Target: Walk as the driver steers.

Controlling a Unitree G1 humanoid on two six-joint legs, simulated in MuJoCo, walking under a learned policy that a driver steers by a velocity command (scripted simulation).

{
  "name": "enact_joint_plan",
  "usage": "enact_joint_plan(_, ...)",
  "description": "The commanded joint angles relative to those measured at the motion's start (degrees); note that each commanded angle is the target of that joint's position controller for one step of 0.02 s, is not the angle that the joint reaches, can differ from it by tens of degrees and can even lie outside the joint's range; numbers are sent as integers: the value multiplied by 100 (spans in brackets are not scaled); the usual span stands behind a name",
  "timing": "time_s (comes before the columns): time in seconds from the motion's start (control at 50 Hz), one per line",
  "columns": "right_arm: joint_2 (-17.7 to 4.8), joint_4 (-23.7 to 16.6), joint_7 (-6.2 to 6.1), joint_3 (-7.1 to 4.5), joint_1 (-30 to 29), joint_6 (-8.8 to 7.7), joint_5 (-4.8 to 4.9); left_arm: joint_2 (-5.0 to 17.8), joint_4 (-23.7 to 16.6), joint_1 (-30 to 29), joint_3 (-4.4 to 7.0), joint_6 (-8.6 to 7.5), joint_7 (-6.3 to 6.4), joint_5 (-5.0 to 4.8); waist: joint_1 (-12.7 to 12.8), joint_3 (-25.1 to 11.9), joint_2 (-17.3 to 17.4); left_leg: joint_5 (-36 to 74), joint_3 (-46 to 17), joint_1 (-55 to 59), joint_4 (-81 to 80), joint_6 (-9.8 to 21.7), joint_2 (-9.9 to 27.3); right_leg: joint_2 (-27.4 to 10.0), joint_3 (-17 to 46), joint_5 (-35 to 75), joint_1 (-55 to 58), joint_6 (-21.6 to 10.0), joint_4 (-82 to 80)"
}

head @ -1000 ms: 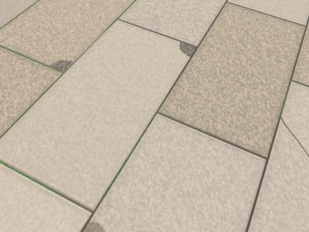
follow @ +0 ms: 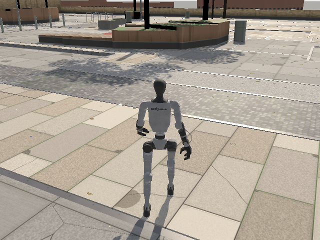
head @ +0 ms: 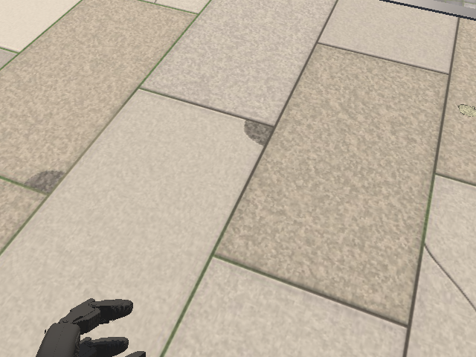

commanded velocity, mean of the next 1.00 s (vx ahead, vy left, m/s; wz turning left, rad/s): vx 0.49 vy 0.00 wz -0.20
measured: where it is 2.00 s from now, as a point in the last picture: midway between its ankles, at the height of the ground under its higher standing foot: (298, 181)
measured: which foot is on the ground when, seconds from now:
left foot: down 0.00-0.04, up 0.06-0.58, down 0.60-1.00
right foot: up 0.00-0.00, down 0.02-0.60, up 0.62-1.00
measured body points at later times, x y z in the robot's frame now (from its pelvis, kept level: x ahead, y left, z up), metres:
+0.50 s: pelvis +0.26 -0.02 +0.02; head +0.28 -0.02 +0.46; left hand +0.26 +0.26 -0.11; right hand +0.47 -0.25 -0.08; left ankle +0.45 +0.13 -0.69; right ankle +0.15 -0.11 -0.73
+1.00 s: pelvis +0.53 +0.00 +0.01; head +0.55 -0.01 +0.46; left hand +0.76 +0.20 -0.08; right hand +0.49 -0.28 -0.12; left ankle +0.46 +0.12 -0.73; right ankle +0.66 -0.19 -0.67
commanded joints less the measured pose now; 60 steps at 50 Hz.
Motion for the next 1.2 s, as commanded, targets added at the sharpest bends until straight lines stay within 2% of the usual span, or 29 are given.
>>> enact_joint_plan(0.02,-978,-318,-39,-216,-313,-8,-50,1027,30,1425,444,-39,103,27,1243,-749,688,5158,-226,-1024,1934,609,992,220,-169,-101,2507,-425,36)
enact_joint_plan(0.04,-687,-482,-57,-100,-245,-13,-200,1483,217,2492,544,5,187,92,1522,-1656,-246,3096,19,-2344,3965,408,579,-1039,1330,-234,4283,-781,114)
enact_joint_plan(0.06,26,-468,1,91,614,-128,-62,1696,306,2563,534,-20,97,159,1002,-2470,-1845,-835,-459,-4166,5712,156,-399,-2151,4346,-2026,5629,-1605,-1055)
enact_joint_plan(0.08,-666,-410,35,-64,127,-221,72,1124,261,2333,408,-24,96,94,1177,-1861,-1082,-720,-876,-4822,6277,226,-55,-1979,4482,-2793,5162,-1334,-1533)
enact_joint_plan(0.1,-918,-608,51,-139,-554,-264,151,940,249,1912,341,-25,110,54,1113,-973,-629,-137,-648,-5065,6214,295,226,-1804,3532,-2484,4299,-1094,-1579)
enact_joint_plan(0.12,-841,-671,12,-121,-850,-280,89,888,220,1531,311,-28,98,84,906,-585,-56,400,-511,-4798,5938,291,503,-1590,2865,-1686,3437,-1000,-1676)
enact_joint_plan(0.16,-695,-638,-14,-150,-767,-196,-26,692,229,1177,267,-86,62,201,524,-368,-190,912,-550,-4191,5459,264,819,-1189,2039,-819,2453,-951,-1969)
enact_joint_plan(0.22,-516,-594,-48,-136,-734,-38,-44,691,404,1237,277,-191,62,146,392,-219,-220,1163,-458,-4113,5009,145,893,-1046,1481,-399,2025,-1073,-2316)
enact_joint_plan(0.3,-488,-841,-47,-119,-1598,-48,-124,892,634,1625,324,-138,172,125,599,85,-67,2265,-412,-4774,3793,-25,926,-993,1088,-25,2247,-1040,-2490)
enact_joint_plan(0.38,-357,-1019,42,-46,-2377,-141,-92,1021,829,2007,336,-66,238,58,908,211,-76,3137,-182,-4556,2467,-20,705,-870,680,81,2470,-838,-2476)
enact_joint_plan(0.5,-409,-1418,248,-8,-3252,-253,-22,1092,1173,2524,354,115,282,10,1118,406,-133,2516,-147,-4609,1543,140,466,-1257,879,406,3430,-805,-1929)
enact_joint_plan(0.54,-565,-1389,282,-58,-3007,-310,-25,1199,1183,2428,389,173,317,-5,902,248,-284,2086,-102,-4043,1320,244,312,-1318,1038,907,3539,-712,-1593)
enact_joint_plan(0.56,-702,-1290,268,-124,-2604,-336,-33,1273,1159,2293,404,195,327,-8,641,15,-362,1941,26,-3364,1192,331,153,-1227,1004,1663,3470,-639,-1170)
enact_joint_plan(0.58,-963,-1035,217,-262,-1749,-352,-48,1189,1130,2208,362,208,329,17,218,-547,-290,2045,104,-2078,1103,499,87,-907,793,2188,3156,-481,-243)
enact_joint_plan(0.6,-1386,-833,142,-390,-618,-353,-150,878,959,2122,236,185,328,117,-233,-1494,103,2199,-765,-178,1426,874,1000,-547,550,1127,2005,-250,1422)
enact_joint_plan(0.62,-1795,-692,129,-493,-198,-291,-181,154,884,2941,32,74,292,64,86,-2373,1629,1182,-3287,1981,1071,1690,2446,394,253,-2353,-381,169,3486)
enact_joint_plan(0.64,-1205,-727,112,-347,-147,-265,-153,683,998,2725,155,-2,293,-80,-140,-2403,1405,457,-3930,1770,521,1624,2455,257,999,-3088,-940,162,4268)
enact_joint_plan(0.66,-928,-748,86,-252,-544,-262,-128,1053,813,2181,278,-21,300,-184,-113,-1471,1107,489,-3009,1036,369,1335,2258,-11,960,-2635,-1284,131,4446)
enact_joint_plan(0.7,-615,-768,95,-155,-1299,-278,-144,947,699,1721,307,31,342,-61,237,-573,630,1255,-1829,-485,-33,1126,1837,-438,773,-1794,-948,166,3988)
enact_joint_plan(0.74,-480,-720,110,-137,-1600,-346,-195,728,751,1973,329,194,323,-71,552,-323,819,1622,-1117,-1253,-432,1055,1596,-627,790,-1433,-375,192,3740)
enact_joint_plan(0.82,-687,-520,67,-226,-1639,-416,-202,528,578,1730,326,383,331,-28,679,50,536,2457,-184,-1570,-750,1120,1574,-689,826,-806,-683,312,3245)
enact_joint_plan(0.92,-927,-379,-31,-282,-1460,-325,-180,403,299,883,261,311,158,3,408,255,401,2682,702,-1297,-801,960,1412,-595,410,472,-623,280,1585)
enact_joint_plan(1.02,-1164,-187,-53,-367,-1046,-133,-47,417,-131,91,228,315,-11,0,164,494,354,3015,998,-326,-488,852,1727,-491,35,58,-864,55,760)
enact_joint_plan(1.08,-1384,-210,-81,-435,-1164,-12,32,653,-231,352,347,353,-55,10,486,147,615,5296,1242,-7,455,670,1756,-47,-407,-798,-96,-249,649)
enact_joint_plan(1.12,-1398,-265,-108,-426,-1330,71,69,1115,118,1819,632,381,13,-20,1332,-644,545,6087,1488,-533,2490,418,1447,501,-607,-674,1943,-606,202)
enact_joint_plan(1.14,-1110,-378,-115,-314,-1217,30,-87,1654,326,2689,838,442,146,-27,1616,-1159,-199,4105,1498,-2036,4338,130,1163,-180,643,-641,3701,-946,42)
enact_joint_plan(1.16,-276,-706,-22,-53,-711,-152,-249,2194,231,2351,861,367,153,-54,807,-1673,-1531,-982,696,-4526,6172,-185,-70,-1508,3987,-1739,5350,-2023,-707)
enact_joint_plan(1.18,-807,-775,59,-129,-1420,-384,-5,1647,82,2508,706,275,109,-13,1298,-2083,-734,-985,-453,-5138,6640,-65,-25,-1758,4810,-2219,5483,-2031,-1484)
enact_joint_plan(1.2,-1016,-938,91,-188,-1899,-488,177,1361,131,2292,615,189,88,39,1292,-1256,-467,-398,-421,-5540,6477,86,221,-1629,3995,-1684,4932,-1737,-1535)
Next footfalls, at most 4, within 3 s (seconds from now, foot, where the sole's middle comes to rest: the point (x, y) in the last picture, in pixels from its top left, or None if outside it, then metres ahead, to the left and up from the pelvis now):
0.02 right None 0.19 -0.11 -0.76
0.60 left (180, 349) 0.50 0.12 -0.76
1.14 right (279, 263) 0.73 -0.18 -0.76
1.62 left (252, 175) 1.08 -0.15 -0.76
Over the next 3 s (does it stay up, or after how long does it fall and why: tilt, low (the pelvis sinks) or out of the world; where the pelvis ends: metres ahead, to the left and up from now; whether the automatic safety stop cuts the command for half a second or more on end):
stays up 1.14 -0.41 0.01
